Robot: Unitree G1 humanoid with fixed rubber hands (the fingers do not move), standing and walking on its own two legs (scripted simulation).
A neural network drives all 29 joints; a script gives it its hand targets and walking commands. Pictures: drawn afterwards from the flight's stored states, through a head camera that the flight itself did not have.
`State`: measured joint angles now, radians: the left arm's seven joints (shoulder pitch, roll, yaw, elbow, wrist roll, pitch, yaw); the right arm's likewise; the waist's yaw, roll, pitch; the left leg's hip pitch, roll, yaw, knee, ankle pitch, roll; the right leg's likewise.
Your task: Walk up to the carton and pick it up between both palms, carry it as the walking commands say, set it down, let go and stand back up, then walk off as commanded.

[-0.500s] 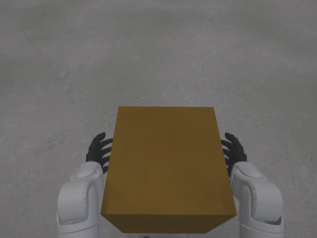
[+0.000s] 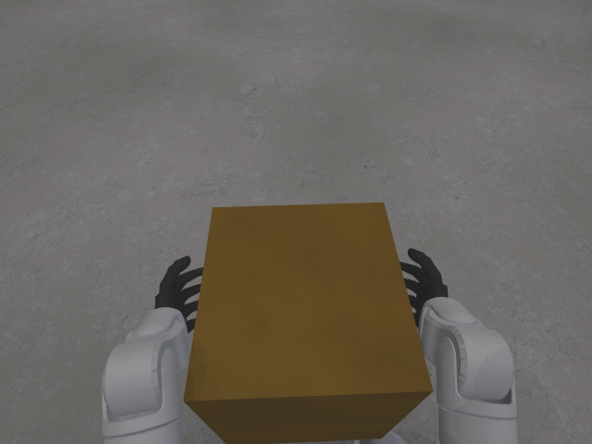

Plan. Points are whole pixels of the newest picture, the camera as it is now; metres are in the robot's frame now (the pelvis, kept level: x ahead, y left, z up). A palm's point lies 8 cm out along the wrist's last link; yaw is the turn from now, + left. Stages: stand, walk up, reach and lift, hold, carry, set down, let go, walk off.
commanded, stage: carry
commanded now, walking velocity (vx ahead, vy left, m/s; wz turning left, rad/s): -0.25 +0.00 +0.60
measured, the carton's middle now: (301, 329) +0.27 +0.01 +0.00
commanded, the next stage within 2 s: none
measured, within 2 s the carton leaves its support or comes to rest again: neither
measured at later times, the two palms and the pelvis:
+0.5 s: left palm out of the picture +0.04 +0.19 +0.11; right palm out of the picture +0.12 -0.12 +0.09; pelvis -0.16 -0.02 +0.02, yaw +15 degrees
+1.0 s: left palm out of the picture -0.23 +0.25 +0.08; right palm out of the picture -0.04 +0.00 +0.09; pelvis -0.35 -0.03 +0.01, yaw +34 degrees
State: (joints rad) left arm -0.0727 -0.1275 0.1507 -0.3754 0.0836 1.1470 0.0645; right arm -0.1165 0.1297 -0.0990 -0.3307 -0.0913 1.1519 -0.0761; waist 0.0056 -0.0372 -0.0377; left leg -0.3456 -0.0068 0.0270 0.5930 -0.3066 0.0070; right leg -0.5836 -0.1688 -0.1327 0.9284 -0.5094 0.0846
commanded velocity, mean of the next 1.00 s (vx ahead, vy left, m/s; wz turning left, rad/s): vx -0.23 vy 0.00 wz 0.59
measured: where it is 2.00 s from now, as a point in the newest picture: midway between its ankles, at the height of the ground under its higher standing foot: outside the picture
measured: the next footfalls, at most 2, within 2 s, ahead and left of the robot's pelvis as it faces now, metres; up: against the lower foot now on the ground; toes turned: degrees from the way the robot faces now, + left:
right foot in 0.34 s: -0.10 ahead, -0.10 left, +0.00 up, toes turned +8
left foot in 0.74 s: -0.31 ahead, +0.11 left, +0.00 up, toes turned +29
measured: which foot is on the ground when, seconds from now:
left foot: down 0.00-0.34, up 0.36-0.72, down 0.74-1.00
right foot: up 0.00-0.32, down 0.34-0.72, up 0.74-1.00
